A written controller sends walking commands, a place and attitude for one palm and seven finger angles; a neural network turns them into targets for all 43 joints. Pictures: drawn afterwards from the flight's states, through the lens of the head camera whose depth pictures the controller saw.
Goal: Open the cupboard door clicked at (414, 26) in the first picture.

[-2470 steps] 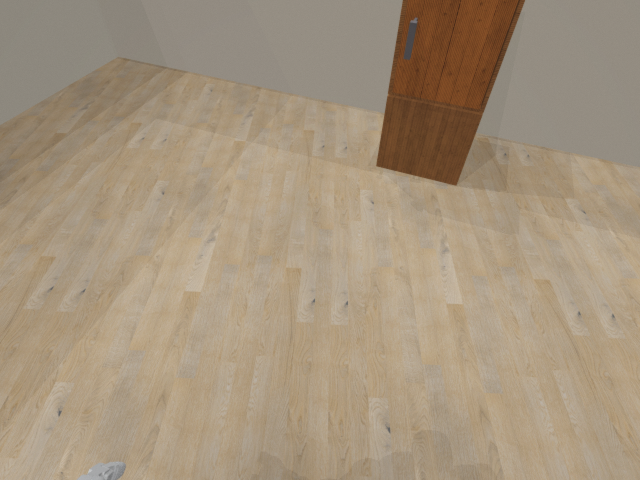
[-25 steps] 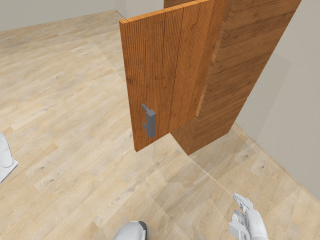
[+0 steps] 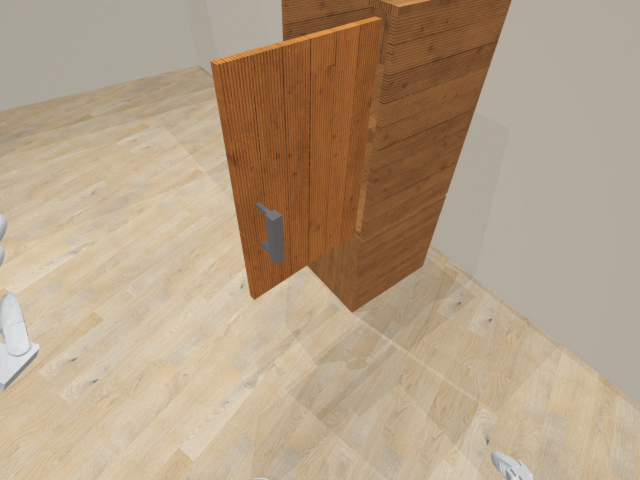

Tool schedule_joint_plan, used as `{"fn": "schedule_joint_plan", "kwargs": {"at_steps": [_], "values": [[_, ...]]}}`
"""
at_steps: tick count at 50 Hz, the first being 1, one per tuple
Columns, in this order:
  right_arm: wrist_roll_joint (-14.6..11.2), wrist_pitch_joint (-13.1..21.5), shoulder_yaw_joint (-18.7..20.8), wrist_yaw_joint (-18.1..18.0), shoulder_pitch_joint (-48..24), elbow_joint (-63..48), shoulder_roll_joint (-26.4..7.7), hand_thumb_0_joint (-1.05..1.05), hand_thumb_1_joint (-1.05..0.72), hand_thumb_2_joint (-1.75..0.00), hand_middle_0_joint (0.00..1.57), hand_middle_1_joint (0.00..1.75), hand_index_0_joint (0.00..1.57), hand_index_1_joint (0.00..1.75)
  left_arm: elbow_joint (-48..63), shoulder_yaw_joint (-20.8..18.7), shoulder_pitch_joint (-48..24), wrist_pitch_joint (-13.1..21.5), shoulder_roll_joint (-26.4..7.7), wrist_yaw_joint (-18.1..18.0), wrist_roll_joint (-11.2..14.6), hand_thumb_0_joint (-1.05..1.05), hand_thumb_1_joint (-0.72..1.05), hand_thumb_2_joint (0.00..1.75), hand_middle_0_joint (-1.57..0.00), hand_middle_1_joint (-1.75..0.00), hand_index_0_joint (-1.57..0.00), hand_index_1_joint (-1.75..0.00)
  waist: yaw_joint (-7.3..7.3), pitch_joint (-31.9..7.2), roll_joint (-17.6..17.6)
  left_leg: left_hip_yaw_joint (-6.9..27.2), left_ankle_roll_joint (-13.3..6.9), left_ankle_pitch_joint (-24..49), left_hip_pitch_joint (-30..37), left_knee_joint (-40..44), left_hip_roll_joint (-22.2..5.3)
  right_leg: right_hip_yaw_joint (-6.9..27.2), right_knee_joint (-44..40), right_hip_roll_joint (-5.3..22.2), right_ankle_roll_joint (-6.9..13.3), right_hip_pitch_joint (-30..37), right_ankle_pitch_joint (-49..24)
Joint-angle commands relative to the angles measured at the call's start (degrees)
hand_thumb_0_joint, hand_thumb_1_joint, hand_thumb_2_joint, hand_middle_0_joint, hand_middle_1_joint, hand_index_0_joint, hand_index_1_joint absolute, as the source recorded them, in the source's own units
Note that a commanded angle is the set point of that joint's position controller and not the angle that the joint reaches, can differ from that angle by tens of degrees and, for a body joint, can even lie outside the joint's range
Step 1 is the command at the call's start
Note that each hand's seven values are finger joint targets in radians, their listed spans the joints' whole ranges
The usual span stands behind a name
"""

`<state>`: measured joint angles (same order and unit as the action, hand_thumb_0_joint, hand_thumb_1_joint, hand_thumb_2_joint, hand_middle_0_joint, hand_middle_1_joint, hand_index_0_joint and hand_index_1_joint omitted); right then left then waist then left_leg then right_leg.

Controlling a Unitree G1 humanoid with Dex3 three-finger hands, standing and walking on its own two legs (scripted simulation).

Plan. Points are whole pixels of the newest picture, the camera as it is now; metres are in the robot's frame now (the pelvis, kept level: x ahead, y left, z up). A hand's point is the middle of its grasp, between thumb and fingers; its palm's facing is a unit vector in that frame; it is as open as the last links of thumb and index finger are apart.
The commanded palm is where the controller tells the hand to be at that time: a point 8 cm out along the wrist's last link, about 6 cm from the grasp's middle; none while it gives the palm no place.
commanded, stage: stop stepping back and stand still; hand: left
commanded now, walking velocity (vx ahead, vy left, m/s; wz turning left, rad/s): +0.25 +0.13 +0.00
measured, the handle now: (269, 232) +0.62 +0.15 -0.11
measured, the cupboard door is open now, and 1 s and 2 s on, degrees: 95 95 95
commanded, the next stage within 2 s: let the arm hang, fingers relaxed in 0.78 s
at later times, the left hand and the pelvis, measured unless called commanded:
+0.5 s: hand out of the picture +0.16 +0.29 +0.16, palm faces +0.44 -0.77 -0.47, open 7.4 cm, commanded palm +0.11 +0.33 +0.18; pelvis -0.03 +0.03 +0.00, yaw +1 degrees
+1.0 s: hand (54, 457) +0.14 +0.31 +0.00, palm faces +0.19 -0.85 -0.48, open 7.4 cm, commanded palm none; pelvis -0.06 +0.04 +0.00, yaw +3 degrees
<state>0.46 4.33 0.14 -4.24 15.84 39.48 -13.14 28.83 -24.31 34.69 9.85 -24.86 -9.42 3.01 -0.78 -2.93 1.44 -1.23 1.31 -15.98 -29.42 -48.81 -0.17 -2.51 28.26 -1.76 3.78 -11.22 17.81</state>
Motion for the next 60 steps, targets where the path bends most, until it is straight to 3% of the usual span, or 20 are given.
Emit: {"fn": "schedule_joint_plan", "kwargs": {"at_steps": [1,4,6,8,9,10,12,18,26,33,35,43,44,45,46,49,51,53,57,60], "values": [[-0.18,5.52,2.20,-2.25,-8.88,-8.69,-6.21,0.00,-0.90,-0.90,0.20,0.30,0.20,0.30,2.66,-3.04,-13.80,3.42,-8.77,-0.95,-1.80,0.00,0.90,0.90,-0.20,-0.30,-0.20,-0.30,1.30,7.04,3.30,-1.23,-2.14,-3.93,5.85,8.31,-2.13,14.38,-15.72,15.66,2.86,-9.30,11.27],[-0.07,6.55,2.04,-2.09,-7.51,-8.63,-5.72,0.00,-0.90,-0.90,0.20,0.30,0.20,0.30,4.60,-3.62,-12.68,4.17,-8.84,-1.43,-2.13,0.00,0.90,0.90,-0.20,-0.30,-0.20,-0.30,0.75,4.51,4.52,-3.68,-3.74,-3.31,12.35,21.38,-0.77,13.56,-11.91,13.57,1.41,-4.06,6.36],[-0.29,6.71,2.43,-1.92,-7.19,-9.73,-6.15,0.00,-0.90,-0.90,0.20,0.30,0.20,0.30,8.53,-5.44,-10.73,5.01,-10.13,-1.54,-1.73,0.00,0.90,0.90,-0.20,-0.30,-0.20,-0.30,0.77,1.54,0.73,-1.27,-4.59,0.79,16.17,25.20,-2.77,10.80,-6.65,10.81,-0.77,-0.84,-1.71],[-0.53,6.66,2.91,-1.40,-6.67,-10.86,-6.98,0.00,-0.90,-0.90,0.20,0.30,0.20,0.30,10.80,-7.66,-7.36,5.47,-11.06,-1.51,-1.43,0.00,0.90,0.90,-0.20,-0.30,-0.20,-0.30,1.00,-2.22,-3.20,1.69,-4.95,15.54,20.03,23.79,-6.11,6.85,-0.01,6.73,-2.27,1.56,-15.46],[-0.40,6.43,2.10,-1.09,-6.02,-10.25,-5.86,0.00,-0.90,-0.90,0.20,0.30,0.20,0.30,12.82,-8.52,-6.02,5.73,-11.59,-1.49,-1.61,0.00,0.90,0.90,-0.20,-0.30,-0.20,-0.30,1.69,-4.01,-9.68,2.83,-5.16,20.13,20.10,24.60,-6.70,3.19,3.70,5.23,-2.63,1.85,-17.65],[-0.42,6.58,2.00,-0.84,-6.27,-10.25,-5.69,0.00,-0.90,-0.90,0.20,0.30,0.20,0.30,13.48,-9.01,-4.84,5.83,-11.80,-1.23,-1.52,0.00,0.90,0.90,-0.20,-0.30,-0.20,-0.30,1.27,-3.96,-12.40,3.53,-4.97,20.49,19.00,24.77,-7.67,1.39,4.70,4.11,-3.11,1.61,-15.59],[-0.73,6.62,1.96,-0.44,-6.68,-10.63,-5.80,0.00,-0.90,-0.90,0.20,0.30,0.20,0.30,12.13,-8.16,-3.29,5.65,-9.89,-1.21,-1.21,0.00,0.90,0.90,-0.20,-0.30,-0.20,-0.30,1.47,-1.98,-9.32,3.82,-4.76,17.20,14.44,24.76,-8.63,0.69,3.19,3.13,-3.42,3.01,-13.21],[-0.89,5.68,2.15,0.12,-6.71,-10.67,-5.51,0.00,-0.90,-0.90,0.20,0.30,0.20,0.30,6.00,-7.16,-2.01,5.42,-8.04,-0.87,-0.24,0.00,0.90,0.90,-0.20,-0.30,-0.20,-0.30,2.11,-0.51,-1.40,0.01,-2.16,6.94,13.13,21.12,-4.23,7.93,-3.56,6.84,-1.90,0.77,-14.90],[-0.67,5.51,1.53,-0.62,-8.68,-11.72,-5.35,0.00,-0.90,-0.90,0.20,0.30,0.20,0.30,9.26,-5.32,-7.70,4.69,-7.75,-0.58,-0.82,0.00,0.90,0.90,-0.20,-0.30,-0.20,-0.30,1.26,-0.58,-4.99,1.94,-2.48,6.67,14.19,27.76,-5.46,3.96,-3.86,3.99,-3.94,2.03,-11.99],[-0.60,5.54,1.56,-0.62,-8.46,-12.41,-5.33,0.00,-0.90,-0.90,0.20,0.30,0.20,0.30,11.16,-5.54,-5.04,4.08,-7.56,-0.97,-0.77,0.00,0.90,0.90,-0.20,-0.30,-0.20,-0.30,0.86,-3.16,-7.69,1.74,-1.84,10.80,14.87,28.45,-5.13,2.44,-3.83,3.44,-4.14,4.98,-15.15],[-0.58,5.46,1.80,-0.64,-8.57,-12.50,-5.43,0.00,-0.90,-0.90,0.20,0.30,0.20,0.30,10.35,-6.29,-3.73,3.90,-8.16,-0.95,-0.63,0.00,0.90,0.90,-0.20,-0.30,-0.20,-0.30,0.81,-2.89,-5.72,1.24,-1.53,10.45,14.95,28.23,-4.85,2.50,-4.90,3.62,-4.05,4.70,-15.40],[-0.64,4.64,1.81,-0.73,-8.69,-12.50,-5.65,0.00,-0.90,-0.90,0.20,0.30,0.20,0.30,7.95,-5.12,-3.61,3.57,-7.07,-0.85,-0.44,0.00,0.90,0.90,-0.20,-0.30,-0.20,-0.30,0.96,-0.98,-5.31,1.43,-1.41,5.65,13.73,29.45,-4.35,2.87,-7.56,3.63,-4.22,3.28,-11.39],[-0.42,6.66,4.68,4.85,-12.41,1.49,-16.24,0.00,-0.90,-0.90,0.20,0.30,0.20,0.30,-35.98,18.81,-9.81,-4.26,1.71,7.72,-5.61,0.00,0.90,0.90,-0.20,-0.30,-0.20,-0.30,3.02,5.30,-6.37,4.26,-2.56,14.13,8.23,20.65,-6.23,0.52,0.95,7.79,-2.61,-5.32,-15.51],[-0.24,3.26,4.88,4.68,-7.51,1.96,-13.05,0.00,-0.90,-0.90,0.20,0.30,0.20,0.30,-37.97,17.86,-9.99,-8.14,3.28,9.17,-5.03,0.00,0.90,0.90,-0.20,-0.30,-0.20,-0.30,1.90,0.37,-4.97,2.79,-2.03,19.95,13.23,21.05,-6.55,3.99,-0.67,7.56,-2.09,-6.03,-14.38],[0.16,1.66,4.25,4.52,-5.96,1.48,-12.32,0.00,-0.90,-0.90,0.20,0.30,0.20,0.30,-39.54,17.94,-11.55,-8.89,3.63,9.38,-4.86,0.00,0.90,0.90,-0.20,-0.30,-0.20,-0.30,1.83,-1.02,-3.12,4.66,-3.38,16.24,12.22,21.74,-7.62,2.27,0.47,6.71,-1.62,-5.41,-9.20],[0.86,-0.63,2.92,4.37,-7.75,2.08,-12.59,0.00,-0.90,-0.90,0.20,0.30,0.20,0.30,-48.99,18.80,-16.37,-8.91,1.97,9.54,-5.18,0.00,0.90,0.90,-0.20,-0.30,-0.20,-0.30,0.70,-1.36,6.34,6.87,-4.88,11.31,9.78,22.86,-7.32,3.01,0.46,6.60,-1.19,-2.03,-7.19],[1.08,-2.02,2.44,4.41,-7.08,4.27,-11.09,0.00,-0.90,-0.90,0.20,0.30,0.20,0.30,-56.99,19.76,-19.37,-9.16,1.84,9.26,-5.10,0.00,0.90,0.90,-0.20,-0.30,-0.20,-0.30,1.16,-1.53,8.68,5.23,-4.01,9.38,12.43,21.14,-5.14,5.81,-1.99,9.13,0.08,-3.38,-7.32],[1.35,-3.28,1.56,4.27,-6.10,6.89,-8.97,0.00,-0.90,-0.90,0.20,0.30,0.20,0.30,-64.24,21.08,-21.82,-9.86,2.69,8.76,-4.76,0.00,0.90,0.90,-0.20,-0.30,-0.20,-0.30,1.65,-1.00,4.72,4.50,-3.41,9.19,14.59,22.05,-4.22,6.28,-3.00,9.59,0.22,-3.99,-6.69],[1.28,-4.20,0.56,3.78,-5.55,11.64,-6.60,0.00,-0.90,-0.90,0.20,0.30,0.20,0.30,-75.94,22.15,-21.17,-10.19,4.27,8.26,-4.23,0.00,0.90,0.90,-0.20,-0.30,-0.20,-0.30,0.77,0.42,-6.43,4.97,-3.05,6.19,13.40,26.77,-5.34,5.08,-4.04,7.89,-1.20,-0.34,-4.14],[1.28,-4.71,0.92,3.22,-3.64,14.50,-5.17,0.00,-0.90,-0.90,0.20,0.30,0.20,0.30,-81.69,21.43,-19.33,-10.00,6.29,8.07,-4.20,0.00,0.90,0.90,-0.20,-0.30,-0.20,-0.30,0.61,2.99,-9.00,4.81,-2.78,0.10,12.81,27.99,-5.18,4.68,-7.15,7.77,-0.72,-0.81,-1.06]]}}
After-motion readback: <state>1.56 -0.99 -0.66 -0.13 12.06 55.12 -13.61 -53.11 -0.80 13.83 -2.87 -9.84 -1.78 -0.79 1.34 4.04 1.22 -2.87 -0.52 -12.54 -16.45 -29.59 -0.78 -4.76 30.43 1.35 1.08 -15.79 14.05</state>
